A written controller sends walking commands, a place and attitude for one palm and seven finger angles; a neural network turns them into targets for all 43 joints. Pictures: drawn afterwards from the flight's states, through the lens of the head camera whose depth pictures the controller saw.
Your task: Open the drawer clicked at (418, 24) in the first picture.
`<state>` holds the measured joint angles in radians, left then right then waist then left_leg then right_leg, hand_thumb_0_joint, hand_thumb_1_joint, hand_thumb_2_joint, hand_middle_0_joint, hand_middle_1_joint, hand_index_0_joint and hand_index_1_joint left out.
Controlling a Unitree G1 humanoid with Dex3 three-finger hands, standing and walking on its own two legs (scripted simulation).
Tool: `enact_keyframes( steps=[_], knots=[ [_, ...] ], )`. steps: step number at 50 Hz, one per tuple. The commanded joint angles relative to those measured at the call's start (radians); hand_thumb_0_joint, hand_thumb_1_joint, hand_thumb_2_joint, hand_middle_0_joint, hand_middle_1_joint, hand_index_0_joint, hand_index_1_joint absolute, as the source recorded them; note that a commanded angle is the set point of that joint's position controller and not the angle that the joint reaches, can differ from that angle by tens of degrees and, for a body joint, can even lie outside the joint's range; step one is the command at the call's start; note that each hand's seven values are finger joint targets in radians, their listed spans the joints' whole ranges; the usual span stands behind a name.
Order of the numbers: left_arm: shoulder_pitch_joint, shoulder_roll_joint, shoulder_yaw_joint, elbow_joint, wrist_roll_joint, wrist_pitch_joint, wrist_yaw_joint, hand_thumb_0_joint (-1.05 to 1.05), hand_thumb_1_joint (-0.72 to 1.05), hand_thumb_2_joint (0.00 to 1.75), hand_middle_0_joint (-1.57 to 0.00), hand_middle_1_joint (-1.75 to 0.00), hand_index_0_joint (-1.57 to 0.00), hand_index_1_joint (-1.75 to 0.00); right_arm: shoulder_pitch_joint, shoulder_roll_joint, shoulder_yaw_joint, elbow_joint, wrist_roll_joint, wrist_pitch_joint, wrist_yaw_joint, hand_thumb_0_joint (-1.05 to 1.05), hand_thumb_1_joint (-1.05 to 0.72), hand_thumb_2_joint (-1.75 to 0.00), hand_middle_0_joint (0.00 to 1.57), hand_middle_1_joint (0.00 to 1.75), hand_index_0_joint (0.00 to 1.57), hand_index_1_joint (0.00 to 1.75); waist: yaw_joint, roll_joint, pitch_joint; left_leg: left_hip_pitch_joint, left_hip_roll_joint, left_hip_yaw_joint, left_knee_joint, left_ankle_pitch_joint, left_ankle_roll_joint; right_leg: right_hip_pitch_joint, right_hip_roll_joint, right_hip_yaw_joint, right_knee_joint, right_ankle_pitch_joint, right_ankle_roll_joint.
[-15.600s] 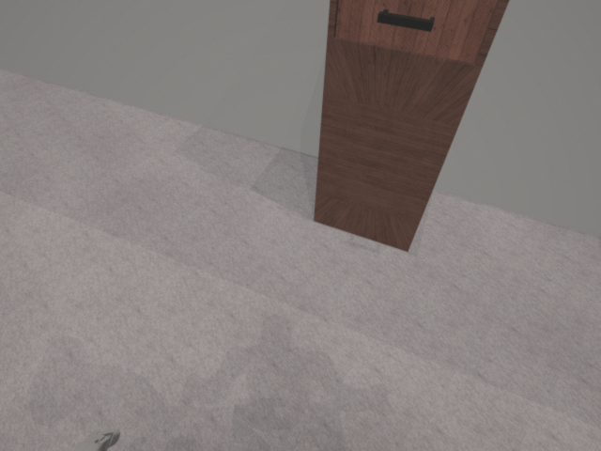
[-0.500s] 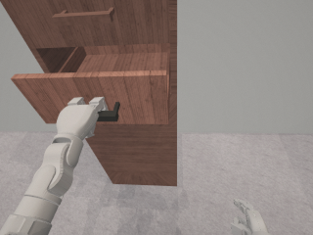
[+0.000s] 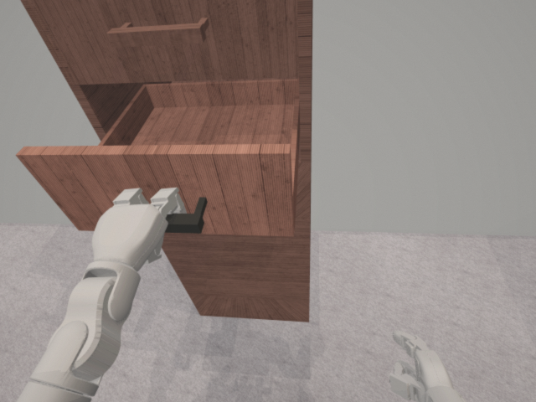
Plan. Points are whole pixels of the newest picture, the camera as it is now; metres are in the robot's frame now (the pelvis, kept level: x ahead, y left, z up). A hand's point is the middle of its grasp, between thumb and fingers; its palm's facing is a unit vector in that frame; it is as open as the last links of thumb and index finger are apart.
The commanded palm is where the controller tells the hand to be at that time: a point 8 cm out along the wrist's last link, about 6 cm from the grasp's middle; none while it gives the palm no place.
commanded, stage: pull the drawer open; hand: left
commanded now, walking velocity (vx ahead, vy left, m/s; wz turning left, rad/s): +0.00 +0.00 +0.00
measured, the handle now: (159, 212) +0.34 +0.21 +0.13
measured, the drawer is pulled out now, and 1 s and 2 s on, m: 0.20 0.30 0.30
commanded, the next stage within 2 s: open the thumb to release the handle in 1.14 s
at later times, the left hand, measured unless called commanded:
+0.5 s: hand (139, 283) +0.23 +0.21 +0.11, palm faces +0.08 -0.14 -0.99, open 5.5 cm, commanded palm +0.18 +0.21 +0.17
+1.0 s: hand (123, 320) +0.18 +0.20 +0.11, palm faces +0.08 -0.14 -0.99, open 5.5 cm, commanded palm +0.13 +0.21 +0.17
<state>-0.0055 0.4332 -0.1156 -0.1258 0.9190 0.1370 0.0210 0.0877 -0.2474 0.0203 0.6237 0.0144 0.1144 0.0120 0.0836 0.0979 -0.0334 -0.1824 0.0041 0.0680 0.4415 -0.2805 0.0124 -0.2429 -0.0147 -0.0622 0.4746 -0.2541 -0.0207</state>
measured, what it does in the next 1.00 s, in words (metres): stands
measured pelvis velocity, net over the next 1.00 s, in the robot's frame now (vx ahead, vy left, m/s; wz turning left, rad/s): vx -0.01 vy -0.01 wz -0.02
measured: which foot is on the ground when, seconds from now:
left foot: down 0.00-1.00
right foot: down 0.00-1.00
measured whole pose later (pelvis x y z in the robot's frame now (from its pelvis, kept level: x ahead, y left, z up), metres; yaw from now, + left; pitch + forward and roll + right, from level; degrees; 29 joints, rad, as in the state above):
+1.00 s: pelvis -0.01 -0.01 +0.00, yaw -1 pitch +0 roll +0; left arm 0.51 0.47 -0.03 -0.52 0.87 0.10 0.11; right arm 0.09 -0.26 0.05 0.57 0.01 0.10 0.03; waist 0.09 0.12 -0.03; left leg -0.18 0.03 0.08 0.49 -0.30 0.00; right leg -0.24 0.01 -0.05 0.50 -0.26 -0.03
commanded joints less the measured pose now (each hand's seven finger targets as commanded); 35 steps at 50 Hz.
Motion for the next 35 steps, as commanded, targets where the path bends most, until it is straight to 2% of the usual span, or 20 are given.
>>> enact_keyframes(
  steps=[1, 3, 5, 8, 10, 12, 14, 15, 16, 17, 18, 20, 21, 22, 25, 26, 27, 30, 34, 35],
  knots=[
    [-0.188, 0.132, 0.077, -0.285, 0.014, -0.03, 0.04, 0.0, 0.9, 0.9, -0.4, -1.35, -0.4, -1.35, -0.169, -0.08, -0.025, -0.164, 0.001, -0.06, 0.003, 0.0, -0.9, -0.9, 0.2, 0.3, 0.2, 0.3, 0.016, -0.056, -0.236, 0.037, -0.023, -0.035, -0.026, 0.382, 0.007, 0.141, 0.025, 0.023, -0.02, 0.276, -0.014],
    [-0.13, 0.137, 0.091, -0.287, 0.013, -0.027, 0.042, 0.0, 0.9, 0.9, -0.4, -1.35, -0.4, -1.35, -0.166, -0.083, -0.03, -0.163, 0.0, -0.059, 0.001, 0.0, -0.9, -0.9, 0.2, 0.3, 0.2, 0.3, 0.02, -0.084, -0.222, 0.036, -0.025, -0.032, -0.022, 0.396, 0.011, 0.145, 0.026, 0.025, -0.022, 0.306, -0.011],
    [-0.129, 0.176, 0.121, -0.305, 0.005, -0.024, 0.043, 0.0, 0.9, 0.9, -0.4, -1.35, -0.4, -1.35, -0.172, -0.089, -0.028, -0.162, 0.002, -0.057, 0.0, 0.0, -0.9, -0.9, 0.2, 0.3, 0.2, 0.3, 0.018, -0.074, -0.218, 0.034, -0.024, -0.036, -0.022, 0.382, 0.007, 0.158, 0.025, 0.031, -0.023, 0.307, -0.013],
    [-0.101, 0.15, 0.106, -0.302, 0.01, -0.021, 0.042, 0.0, 0.9, 0.9, -0.4, -1.35, -0.4, -1.35, -0.172, -0.081, -0.023, -0.159, -0.002, -0.056, 0.0, 0.0, -0.9, -0.9, 0.2, 0.3, 0.2, 0.3, 0.02, -0.087, -0.197, 0.023, -0.026, -0.032, -0.029, 0.359, 0.01, 0.143, 0.023, 0.024, -0.028, 0.285, -0.009],
    [-0.067, 0.2, 0.156, -0.325, -0.002, -0.024, 0.044, 0.0, 0.9, 0.9, -0.4, -1.35, -0.4, -1.35, -0.177, -0.088, -0.024, -0.159, 0.0, -0.057, -0.003, 0.0, -0.9, -0.9, 0.2, 0.3, 0.2, 0.3, 0.024, -0.073, -0.21, 0.033, -0.026, -0.032, -0.021, 0.365, 0.009, 0.165, 0.022, 0.037, -0.029, 0.306, -0.011],
    [-0.028, 0.164, 0.135, -0.316, 0.001, -0.023, 0.041, 0.0, 0.9, 0.9, -0.4, -1.35, -0.4, -1.35, -0.175, -0.075, -0.023, -0.156, -0.004, -0.055, -0.001, 0.0, -0.9, -0.9, 0.2, 0.3, 0.2, 0.3, 0.021, -0.096, -0.189, 0.023, -0.026, -0.031, -0.028, 0.371, 0.011, 0.159, 0.022, 0.028, -0.029, 0.312, -0.008],
    [0.003, 0.189, 0.163, -0.359, -0.001, -0.028, 0.043, 0.0, 0.9, 0.9, -0.4, -1.35, -0.4, -1.35, -0.179, -0.08, -0.021, -0.165, -0.006, -0.054, 0.0, 0.0, -0.9, -0.9, 0.2, 0.3, 0.2, 0.3, 0.033, -0.084, -0.205, 0.025, -0.028, -0.028, -0.025, 0.383, 0.012, 0.176, 0.018, 0.032, -0.026, 0.338, -0.006],
    [0.029, 0.233, 0.208, -0.372, -0.011, -0.029, 0.046, 0.0, 0.9, 0.9, -0.4, -1.35, -0.4, -1.35, -0.184, -0.088, -0.021, -0.165, -0.002, -0.056, 0.001, 0.0, -0.9, -0.9, 0.2, 0.3, 0.2, 0.3, 0.036, -0.064, -0.212, 0.025, -0.024, -0.03, -0.017, 0.392, 0.008, 0.189, 0.02, 0.042, -0.022, 0.35, -0.01],
    [0.052, 0.18, 0.169, -0.399, -0.003, -0.029, 0.045, 0.0, 0.9, 0.9, -0.4, -1.35, -0.4, -1.35, -0.186, -0.074, -0.015, -0.175, -0.008, -0.058, 0.009, 0.0, -0.9, -0.9, 0.2, 0.3, 0.2, 0.3, 0.042, -0.065, -0.232, 0.026, -0.026, -0.028, -0.019, 0.402, 0.01, 0.194, 0.015, 0.032, -0.015, 0.349, -0.008],
    [0.126, 0.164, 0.167, -0.393, -0.015, -0.031, 0.047, 0.0, 0.9, 0.9, -0.4, -1.35, -0.4, -1.35, -0.184, -0.073, -0.02, -0.174, -0.004, -0.055, 0.011, 0.0, -0.9, -0.9, 0.2, 0.3, 0.2, 0.3, 0.037, -0.073, -0.192, 0.02, -0.023, -0.028, -0.021, 0.412, 0.009, 0.181, 0.021, 0.027, -0.02, 0.358, -0.007],
    [0.13, 0.162, 0.166, -0.433, -0.017, -0.033, 0.05, 0.0, 0.9, 0.9, -0.4, -1.35, -0.4, -1.35, -0.183, -0.08, -0.02, -0.18, -0.006, -0.056, 0.013, 0.0, -0.9, -0.9, 0.2, 0.3, 0.2, 0.3, 0.04, -0.06, -0.204, 0.025, -0.022, -0.025, -0.019, 0.418, 0.009, 0.181, 0.018, 0.029, -0.018, 0.368, -0.004],
    [0.182, 0.233, 0.241, -0.456, -0.031, -0.032, 0.066, 0.0, 0.9, 0.9, -0.4, -1.35, -0.4, -1.35, -0.189, -0.094, -0.02, -0.187, -0.003, -0.059, 0.011, 0.0, -0.9, -0.9, 0.2, 0.3, 0.2, 0.3, 0.043, -0.057, -0.201, 0.016, -0.015, -0.024, -0.009, 0.396, 0.005, 0.189, 0.019, 0.041, -0.018, 0.368, -0.005],
    [0.187, 0.185, 0.203, -0.485, -0.015, -0.031, 0.069, 0.0, 0.9, 0.9, -0.4, -1.35, -0.4, -1.35, -0.188, -0.08, -0.012, -0.193, -0.009, -0.059, 0.018, 0.0, -0.9, -0.9, 0.2, 0.3, 0.2, 0.3, 0.047, -0.054, -0.22, 0.011, -0.019, -0.025, -0.011, 0.409, 0.006, 0.192, 0.015, 0.033, -0.01, 0.367, -0.005],
    [0.246, 0.158, 0.19, -0.476, -0.023, -0.033, 0.073, 0.0, 0.9, 0.9, -0.4, -1.35, -0.4, -1.35, -0.183, -0.079, -0.018, -0.191, -0.006, -0.057, 0.019, 0.0, -0.9, -0.9, 0.2, 0.3, 0.2, 0.3, 0.039, -0.078, -0.191, 0.01, -0.015, -0.024, -0.01, 0.416, 0.007, 0.178, 0.019, 0.029, -0.014, 0.372, -0.003],
    [0.245, 0.206, 0.231, -0.524, -0.028, -0.028, 0.094, 0.0, 0.9, 0.9, -0.4, -1.35, -0.4, -1.35, -0.189, -0.097, -0.019, -0.198, -0.002, -0.058, 0.016, 0.0, -0.9, -0.9, 0.2, 0.3, 0.2, 0.3, 0.036, -0.041, -0.184, 0.008, -0.011, -0.022, -0.003, 0.359, 0.002, 0.158, 0.022, 0.042, -0.018, 0.327, -0.003],
    [0.257, 0.182, 0.216, -0.534, -0.014, -0.025, 0.098, 0.0, 0.9, 0.9, -0.4, -1.35, -0.4, -1.35, -0.182, -0.082, -0.014, -0.207, -0.007, -0.061, 0.019, 0.0, -0.9, -0.9, 0.2, 0.3, 0.2, 0.3, 0.046, -0.062, -0.205, 0.004, -0.014, -0.022, -0.002, 0.362, 0.007, 0.165, 0.017, 0.034, -0.014, 0.316, -0.002],
    [0.308, 0.179, 0.221, -0.495, -0.018, -0.026, 0.101, 0.0, 0.9, 0.9, -0.4, -1.35, -0.4, -1.35, -0.177, -0.083, -0.019, -0.197, -0.006, -0.059, 0.015, 0.0, -0.9, -0.9, 0.2, 0.3, 0.2, 0.3, 0.038, -0.086, -0.167, -0.001, -0.014, -0.02, -0.003, 0.358, 0.008, 0.15, 0.019, 0.035, -0.02, 0.32, 0.0],
    [0.298, 0.204, 0.246, -0.515, -0.023, -0.023, 0.112, 0.0, 0.9, 0.9, -0.4, -1.35, -0.4, -1.35, -0.189, -0.092, -0.019, -0.2, -0.002, -0.063, 0.009, 0.0, -0.9, -0.9, 0.2, 0.3, 0.2, 0.3, 0.034, -0.064, -0.152, 0.002, -0.012, -0.024, 0.005, 0.322, 0.006, 0.13, 0.021, 0.049, -0.028, 0.29, -0.001],
    [0.317, 0.18, 0.219, -0.522, -0.014, -0.027, 0.116, 0.0, 0.9, 0.9, -0.4, -1.35, -0.4, -1.35, -0.179, -0.086, -0.019, -0.199, -0.007, -0.062, 0.008, 0.0, -0.9, -0.9, 0.2, 0.3, 0.2, 0.3, 0.04, -0.072, -0.155, 0.004, -0.014, -0.023, -0.002, 0.321, 0.009, 0.126, 0.016, 0.036, -0.026, 0.28, 0.004],
    [0.332, 0.217, 0.258, -0.523, -0.026, -0.025, 0.119, 0.0, 0.9, 0.9, -0.4, -1.35, -0.4, -1.35, -0.187, -0.093, -0.019, -0.199, -0.001, -0.068, 0.005, 0.0, -0.9, -0.9, 0.2, 0.3, 0.2, 0.3, 0.036, -0.059, -0.155, 0.005, -0.01, -0.025, 0.004, 0.303, 0.005, 0.13, 0.019, 0.051, -0.03, 0.268, 0.002]
  ],
)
